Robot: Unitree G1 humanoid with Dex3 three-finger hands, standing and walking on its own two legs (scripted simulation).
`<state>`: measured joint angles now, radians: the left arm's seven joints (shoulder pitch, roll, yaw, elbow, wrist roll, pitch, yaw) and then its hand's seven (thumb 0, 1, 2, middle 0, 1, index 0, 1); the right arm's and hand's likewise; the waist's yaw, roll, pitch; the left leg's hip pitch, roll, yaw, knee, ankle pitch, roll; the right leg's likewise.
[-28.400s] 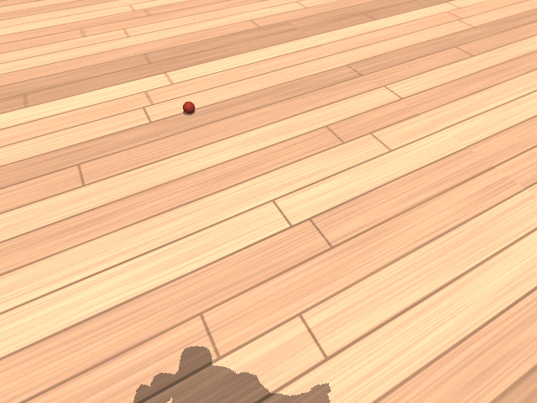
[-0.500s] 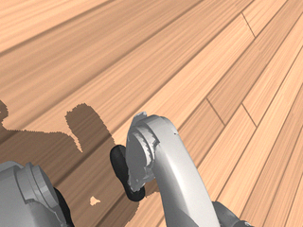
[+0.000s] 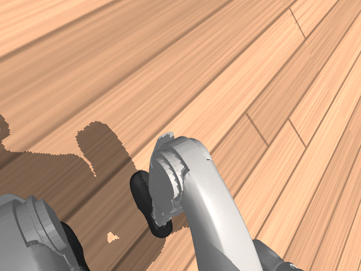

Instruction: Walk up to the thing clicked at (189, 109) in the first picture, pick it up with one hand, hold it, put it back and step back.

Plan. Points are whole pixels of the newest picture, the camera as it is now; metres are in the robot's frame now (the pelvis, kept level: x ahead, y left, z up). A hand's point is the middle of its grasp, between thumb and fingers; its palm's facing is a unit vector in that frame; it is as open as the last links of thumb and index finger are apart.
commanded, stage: open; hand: left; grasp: from above
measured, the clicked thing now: out of the picture +0.49 +0.32 -0.27
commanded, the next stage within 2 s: withdraw in 0.18 s
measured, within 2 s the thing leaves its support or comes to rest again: neither
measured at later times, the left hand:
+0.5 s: hand out of the picture +0.49 +0.32 -0.22, palm faces -0.35 -0.13 -0.93, open 13.9 cm
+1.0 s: hand out of the picture +0.45 +0.32 -0.09, palm faces -0.50 -0.12 -0.86, open 13.9 cm
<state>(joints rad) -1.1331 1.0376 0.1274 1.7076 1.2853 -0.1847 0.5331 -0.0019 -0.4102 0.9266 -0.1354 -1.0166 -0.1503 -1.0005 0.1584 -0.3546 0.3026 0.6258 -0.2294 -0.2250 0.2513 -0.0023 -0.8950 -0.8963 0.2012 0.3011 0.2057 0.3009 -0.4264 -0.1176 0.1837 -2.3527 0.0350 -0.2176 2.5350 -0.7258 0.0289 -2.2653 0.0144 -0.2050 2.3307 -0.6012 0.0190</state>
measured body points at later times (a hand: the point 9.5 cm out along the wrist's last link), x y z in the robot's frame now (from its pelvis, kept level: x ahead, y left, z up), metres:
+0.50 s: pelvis +0.00 +0.00 +0.00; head +0.28 +0.12 +0.34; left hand +0.50 +0.32 -0.16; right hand +0.03 -0.25 -0.05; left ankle +0.06 +0.12 -0.27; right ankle +0.13 -0.11 -0.27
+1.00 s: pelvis -0.01 -0.01 +0.05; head +0.21 +0.09 +0.43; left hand +0.47 +0.33 -0.04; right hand +0.08 -0.29 -0.03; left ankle +0.06 +0.12 -0.27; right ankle +0.13 -0.11 -0.27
